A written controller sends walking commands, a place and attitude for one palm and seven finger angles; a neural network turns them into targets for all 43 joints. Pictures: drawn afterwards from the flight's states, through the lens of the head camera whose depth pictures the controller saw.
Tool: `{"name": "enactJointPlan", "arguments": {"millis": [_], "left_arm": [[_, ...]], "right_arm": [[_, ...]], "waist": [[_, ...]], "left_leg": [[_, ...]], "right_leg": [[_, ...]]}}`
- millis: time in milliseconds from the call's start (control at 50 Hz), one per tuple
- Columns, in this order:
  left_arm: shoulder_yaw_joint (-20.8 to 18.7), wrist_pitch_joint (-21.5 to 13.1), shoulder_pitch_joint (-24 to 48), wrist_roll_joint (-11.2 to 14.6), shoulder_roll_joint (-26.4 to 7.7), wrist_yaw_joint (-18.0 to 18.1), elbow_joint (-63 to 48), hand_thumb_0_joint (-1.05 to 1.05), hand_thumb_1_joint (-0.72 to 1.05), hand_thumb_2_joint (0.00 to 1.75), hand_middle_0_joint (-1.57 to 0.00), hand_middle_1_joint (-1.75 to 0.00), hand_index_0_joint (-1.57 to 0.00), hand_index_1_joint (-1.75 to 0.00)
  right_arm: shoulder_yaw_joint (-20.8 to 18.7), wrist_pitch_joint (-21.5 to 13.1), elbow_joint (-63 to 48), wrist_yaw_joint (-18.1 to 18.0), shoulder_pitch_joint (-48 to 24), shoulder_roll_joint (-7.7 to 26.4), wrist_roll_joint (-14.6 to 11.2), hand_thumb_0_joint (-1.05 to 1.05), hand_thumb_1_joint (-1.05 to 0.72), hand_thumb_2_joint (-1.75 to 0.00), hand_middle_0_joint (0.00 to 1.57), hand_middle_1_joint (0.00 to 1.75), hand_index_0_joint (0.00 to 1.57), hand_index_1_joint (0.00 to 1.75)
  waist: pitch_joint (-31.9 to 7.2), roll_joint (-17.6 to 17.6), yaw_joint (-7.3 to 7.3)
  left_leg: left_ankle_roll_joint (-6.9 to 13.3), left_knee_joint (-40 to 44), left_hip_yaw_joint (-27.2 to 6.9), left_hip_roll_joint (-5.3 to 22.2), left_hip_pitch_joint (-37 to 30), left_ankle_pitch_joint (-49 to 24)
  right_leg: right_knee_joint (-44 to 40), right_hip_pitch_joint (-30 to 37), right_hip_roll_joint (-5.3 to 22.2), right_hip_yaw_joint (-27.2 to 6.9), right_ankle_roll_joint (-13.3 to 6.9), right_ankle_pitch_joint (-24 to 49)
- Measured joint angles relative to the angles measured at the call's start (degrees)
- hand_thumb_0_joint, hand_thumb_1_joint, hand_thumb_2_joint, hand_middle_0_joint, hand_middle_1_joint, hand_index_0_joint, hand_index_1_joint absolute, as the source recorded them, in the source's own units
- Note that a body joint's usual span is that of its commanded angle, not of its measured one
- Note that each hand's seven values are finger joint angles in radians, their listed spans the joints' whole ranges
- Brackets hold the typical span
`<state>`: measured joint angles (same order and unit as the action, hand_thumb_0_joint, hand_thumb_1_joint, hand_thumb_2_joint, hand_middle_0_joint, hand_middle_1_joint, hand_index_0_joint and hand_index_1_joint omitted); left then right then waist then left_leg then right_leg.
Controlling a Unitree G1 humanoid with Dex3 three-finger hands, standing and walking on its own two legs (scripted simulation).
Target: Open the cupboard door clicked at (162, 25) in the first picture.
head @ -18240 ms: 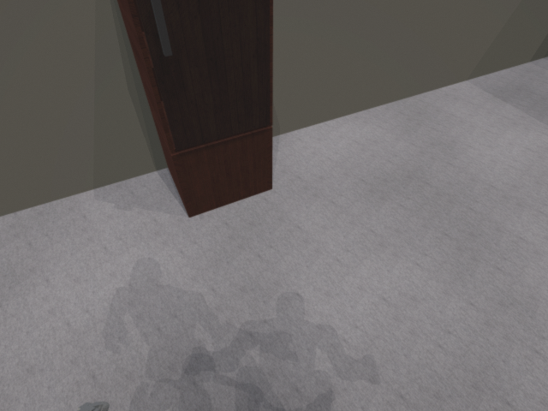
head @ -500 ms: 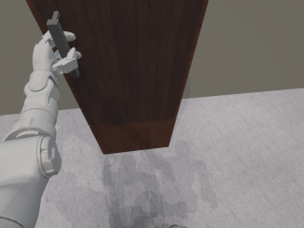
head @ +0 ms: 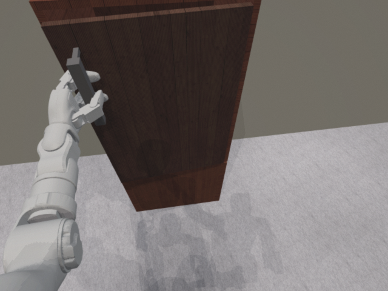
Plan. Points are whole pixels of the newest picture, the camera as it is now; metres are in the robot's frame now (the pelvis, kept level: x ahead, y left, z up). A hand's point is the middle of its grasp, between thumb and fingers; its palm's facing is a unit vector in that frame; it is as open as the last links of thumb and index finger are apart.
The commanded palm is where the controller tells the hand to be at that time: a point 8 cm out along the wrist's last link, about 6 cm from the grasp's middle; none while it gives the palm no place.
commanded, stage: pull the door open along its arc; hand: left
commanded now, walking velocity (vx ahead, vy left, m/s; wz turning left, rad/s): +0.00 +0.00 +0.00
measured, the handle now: (89, 89) +0.52 +0.21 +0.14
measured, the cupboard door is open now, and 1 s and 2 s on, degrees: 5 41 38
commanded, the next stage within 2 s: open thumb and fingers to let go in 0.98 s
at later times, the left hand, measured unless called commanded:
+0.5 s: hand (121, 133) +0.38 +0.12 +0.14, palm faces +0.53 -0.85 -0.02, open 5.9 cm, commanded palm +0.32 +0.15 +0.13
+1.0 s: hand (164, 180) +0.28 +0.04 +0.14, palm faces +0.33 -0.94 -0.02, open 6.3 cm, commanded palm +0.23 +0.07 +0.13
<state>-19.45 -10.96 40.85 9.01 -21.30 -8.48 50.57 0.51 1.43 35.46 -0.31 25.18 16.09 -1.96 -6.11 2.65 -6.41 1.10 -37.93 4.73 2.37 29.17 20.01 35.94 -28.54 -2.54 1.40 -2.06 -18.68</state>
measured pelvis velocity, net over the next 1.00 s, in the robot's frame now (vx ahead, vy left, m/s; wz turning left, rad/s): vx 0.00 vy -0.03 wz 0.07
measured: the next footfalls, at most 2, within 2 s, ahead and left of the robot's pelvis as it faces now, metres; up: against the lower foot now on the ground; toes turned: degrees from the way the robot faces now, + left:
none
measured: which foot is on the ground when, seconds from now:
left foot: down 0.00-1.00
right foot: down 0.00-1.00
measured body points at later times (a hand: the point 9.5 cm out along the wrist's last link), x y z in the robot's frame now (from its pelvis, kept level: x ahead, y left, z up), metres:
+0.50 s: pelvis -0.01 -0.02 +0.01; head -0.01 -0.03 +0.46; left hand +0.35 +0.16 +0.14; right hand +0.21 -0.20 -0.08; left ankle -0.02 +0.10 -0.72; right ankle -0.02 -0.10 -0.72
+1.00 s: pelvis +0.00 -0.03 +0.01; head -0.03 -0.05 +0.46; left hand +0.26 +0.09 +0.14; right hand +0.19 -0.23 -0.09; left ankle -0.02 +0.10 -0.72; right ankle -0.02 -0.10 -0.72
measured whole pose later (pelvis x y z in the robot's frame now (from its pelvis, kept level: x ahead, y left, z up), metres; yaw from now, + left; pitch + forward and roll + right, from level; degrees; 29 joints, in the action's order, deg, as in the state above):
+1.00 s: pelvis +0.00 -0.03 +0.01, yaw +4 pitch -2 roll +0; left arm 17.4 12.0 -2.9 -1.0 4.4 33.0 -9.0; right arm -0.5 4.9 36.0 2.1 9.0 10.9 2.0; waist -2.5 3.7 -1.0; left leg -1.2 -31.2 0.9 2.0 11.3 17.6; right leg 29.7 -9.5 -2.6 5.0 -4.0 -18.2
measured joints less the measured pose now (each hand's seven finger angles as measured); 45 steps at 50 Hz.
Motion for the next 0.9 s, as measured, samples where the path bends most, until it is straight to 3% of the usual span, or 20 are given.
{"name": "enactJointPlan", "arguments": {"millis": [120, 200, 280, 360, 420, 540, 680, 840, 900], "left_arm": [[4.3, 5.2, -14.9, 2.7, 7.0, 2.3, -20.0, 0.0, 0.7, 0.73, -0.32, -1.33, -0.29, -1.3], [9.4, 9.0, -22.5, 1.8, 15.5, 14.0, -33.2, 0.01, 0.68, 0.73, -0.31, -1.33, -0.3, -1.27], [14.3, 13.7, -23.0, -2.5, 22.1, 26.3, -38.1, 0.01, 0.67, 0.76, -0.3, -1.31, -0.32, -1.28], [17.0, 18.8, -17.9, -7.5, 25.6, 37.4, -35.1, 0.01, 0.7, 0.8, -0.3, -1.29, -0.34, -1.3], [17.5, 20.5, -14.9, -9.7, 26.4, 42.0, -31.7, 0.01, 0.72, 0.82, -0.3, -1.29, -0.35, -1.32], [17.3, 18.8, -14.2, -10.1, 25.5, 41.8, -29.2, 0.0, 0.72, 0.82, -0.31, -1.3, -0.33, -1.34], [19.3, 17.0, -21.9, -8.4, 25.2, 39.4, -36.1, 0.0, 0.72, 0.78, -0.32, -1.32, -0.33, -1.35], [26.6, 18.9, -36.0, -9.7, 28.7, 40.4, -50.8, 0.01, 0.7, 0.73, -0.31, -1.32, -0.31, -1.32], [31.2, 19.8, -40.5, -10.3, 27.6, 40.7, -55.2, 0.0, 0.69, 0.72, -0.31, -1.32, -0.31, -1.32]], "right_arm": [[-0.5, -0.8, -1.7, 0.6, -3.5, -0.8, -0.9, 0.01, -0.9, -0.9, 0.2, 0.3, 0.2, 0.3], [-0.7, -1.9, -1.6, 1.1, -8.0, -1.8, -0.2, 0.01, -0.9, -0.9, 0.2, 0.3, 0.2, 0.3], [-0.1, -1.1, -1.1, 0.9, -13.5, -2.9, 1.5, 0.01, -0.91, -0.9, 0.2, 0.3, 0.2, 0.3], [0.5, -0.1, -0.3, 0.3, -18.0, -4.1, 3.2, 0.01, -0.9, -0.9, 0.2, 0.3, 0.2, 0.3], [0.8, 0.5, -0.2, 0.0, -19.5, -5.3, 4.0, 0.01, -0.9, -0.9, 0.2, 0.3, 0.2, 0.3], [1.0, 1.7, 0.4, -0.7, -17.2, -6.6, 4.2, 0.01, -0.9, -0.9, 0.2, 0.3, 0.2, 0.3], [0.1, 2.9, 2.3, -0.9, -11.8, -5.0, 3.7, 0.01, -0.9, -0.9, 0.2, 0.3, 0.2, 0.3], [-1.5, 3.2, 2.4, 0.1, -10.4, -3.8, 3.9, 0.01, -0.9, -0.9, 0.2, 0.3, 0.2, 0.3], [-1.6, 3.3, 1.8, 0.8, -12.1, -4.2, 4.0, 0.01, -0.9, -0.9, 0.2, 0.3, 0.2, 0.3]], "waist": [[-0.6, 0.3, 2.57], [0.0, 0.2, 4.62], [0.9, -0.2, 6.04], [1.2, -0.5, 6.79], [1.0, -0.7, 6.91], [1.2, -1.0, 6.95], [2.1, 0.1, 6.69], [3.1, 0.5, 6.11], [3.3, 0.5, 5.76]], "left_leg": [[0.0, 2.8, 0.6, -0.3, -5.2, -0.3], [-0.1, 3.8, 0.1, -0.8, -8.0, -0.5], [-0.3, 3.6, -1.5, -1.5, -9.1, -0.9], [-0.6, 3.6, -3.1, -2.1, -9.2, -1.6], [-0.9, 3.8, -3.8, -2.2, -9.0, -2.1], [-1.5, 4.5, -4.4, -2.0, -9.4, -2.8], [-1.8, 6.3, -3.9, -1.6, -12.2, -3.2], [-2.0, 8.0, -3.4, -1.2, -16.2, -3.3], [-2.1, 7.9, -3.4, -0.9, -17.2, -3.1]], "right_leg": [[-2.2, 4.8, 0.2, -0.7, 0.2, 0.1], [-2.9, 7.7, 0.5, -0.2, 0.3, 0.0], [-2.5, 9.4, 1.3, 1.4, 0.1, -0.5], [-2.2, 9.9, 1.9, 3.0, -0.2, -0.7], [-2.1, 9.8, 2.0, 3.7, -0.5, -0.5], [-2.4, 10.2, 1.7, 4.3, -1.2, -0.3], [-4.0, 12.6, 1.2, 3.7, -1.4, 0.2], [-5.7, 16.5, 0.7, 3.2, -1.6, 0.5], [-6.1, 17.7, 0.4, 3.2, -1.7, 0.6]]}}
